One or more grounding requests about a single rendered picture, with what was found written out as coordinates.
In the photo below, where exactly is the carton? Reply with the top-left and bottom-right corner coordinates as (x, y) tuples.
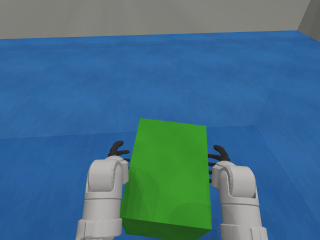
(120, 118), (212, 240)

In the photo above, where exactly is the left robot hand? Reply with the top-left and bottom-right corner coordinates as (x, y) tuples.
(108, 140), (130, 170)

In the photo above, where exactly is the right robot forearm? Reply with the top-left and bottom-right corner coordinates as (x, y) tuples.
(211, 160), (268, 240)

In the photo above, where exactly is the left robot forearm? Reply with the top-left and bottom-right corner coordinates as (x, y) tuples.
(75, 155), (129, 240)

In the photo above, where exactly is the right robot hand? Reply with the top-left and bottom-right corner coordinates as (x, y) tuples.
(208, 145), (231, 183)

